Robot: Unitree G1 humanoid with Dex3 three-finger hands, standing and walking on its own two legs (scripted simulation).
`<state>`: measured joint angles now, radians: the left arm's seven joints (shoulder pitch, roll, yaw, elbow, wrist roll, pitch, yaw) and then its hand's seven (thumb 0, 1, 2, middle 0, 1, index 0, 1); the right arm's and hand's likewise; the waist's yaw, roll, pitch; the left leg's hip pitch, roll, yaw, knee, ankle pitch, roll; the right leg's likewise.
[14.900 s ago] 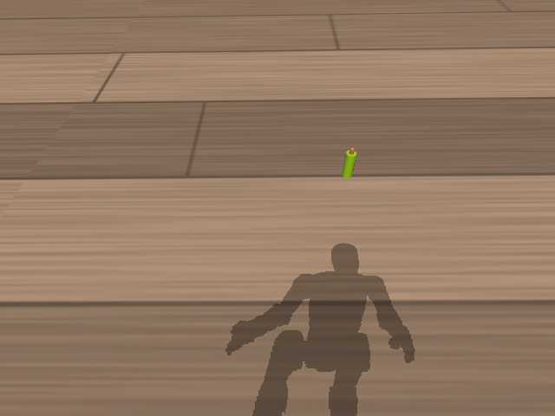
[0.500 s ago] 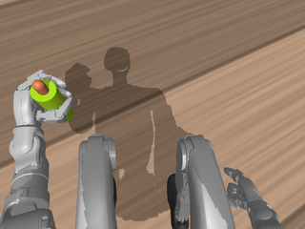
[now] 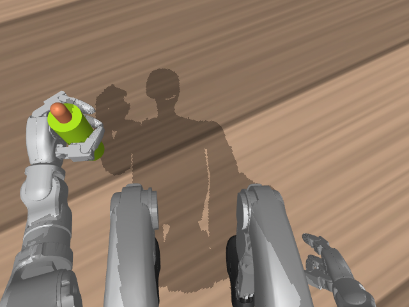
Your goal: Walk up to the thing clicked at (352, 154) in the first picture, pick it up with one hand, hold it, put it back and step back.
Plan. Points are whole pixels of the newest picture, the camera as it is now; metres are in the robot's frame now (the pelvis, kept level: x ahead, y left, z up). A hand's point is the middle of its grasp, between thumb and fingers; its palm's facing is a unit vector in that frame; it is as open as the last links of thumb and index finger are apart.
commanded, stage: lift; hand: left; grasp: from the side
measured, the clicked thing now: (77, 132) +0.41 +0.25 -0.03
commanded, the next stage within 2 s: none
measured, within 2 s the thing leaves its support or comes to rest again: neither
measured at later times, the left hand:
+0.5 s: hand (54, 115) +0.39 +0.24 +0.09, palm faces +0.12 -0.99 -0.04, open 6.8 cm
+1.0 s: hand out of the picture +0.39 +0.22 +0.26, palm faces +0.16 -0.99 -0.05, open 6.8 cm
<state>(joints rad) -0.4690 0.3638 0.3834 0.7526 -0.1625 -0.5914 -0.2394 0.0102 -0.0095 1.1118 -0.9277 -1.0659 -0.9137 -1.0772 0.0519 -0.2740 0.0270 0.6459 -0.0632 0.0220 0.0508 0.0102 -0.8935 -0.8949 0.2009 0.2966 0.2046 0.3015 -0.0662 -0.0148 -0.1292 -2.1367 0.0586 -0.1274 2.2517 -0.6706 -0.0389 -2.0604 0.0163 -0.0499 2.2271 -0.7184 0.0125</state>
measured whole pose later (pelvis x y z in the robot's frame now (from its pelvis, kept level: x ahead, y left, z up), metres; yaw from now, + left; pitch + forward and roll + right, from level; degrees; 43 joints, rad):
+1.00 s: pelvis +0.05 +0.01 +0.22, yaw +4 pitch +25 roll -3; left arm -0.11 0.26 0.19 0.18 -0.19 -0.24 -0.06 0.01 0.01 1.09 -0.91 -1.08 -0.90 -1.08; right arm 0.15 -0.23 -0.01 0.57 0.04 -0.02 -0.04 0.01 -0.89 -0.89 0.20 0.30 0.20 0.30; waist -0.04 0.03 -0.18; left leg -1.35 0.06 -0.06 1.53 -0.61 -0.02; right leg -1.28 -0.01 -0.05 1.49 -0.64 0.01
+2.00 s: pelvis +0.08 +0.01 +0.34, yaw +5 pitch +11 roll -2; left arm -0.10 0.21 0.15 0.35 -0.19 -0.32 -0.10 0.01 0.01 1.10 -0.92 -1.08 -0.90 -1.08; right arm 0.23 -0.22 0.00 0.63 0.01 -0.03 -0.03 0.01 -0.89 -0.89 0.20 0.30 0.20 0.30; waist -0.03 0.02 -0.07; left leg -0.74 0.06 -0.02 1.00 -0.45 -0.02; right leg -0.68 -0.01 -0.03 0.96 -0.48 0.01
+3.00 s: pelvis +0.08 +0.01 +0.36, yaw +5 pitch +6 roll -1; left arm -0.10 0.19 0.14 0.37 -0.18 -0.31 -0.11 0.01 0.01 1.09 -0.91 -1.08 -0.90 -1.08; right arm 0.22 -0.22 0.00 0.63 0.02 0.00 -0.03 0.01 -0.90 -0.90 0.20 0.30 0.20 0.30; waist -0.02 0.02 -0.03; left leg -0.55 0.05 -0.01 0.84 -0.39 -0.03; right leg -0.50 -0.01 -0.02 0.82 -0.42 0.01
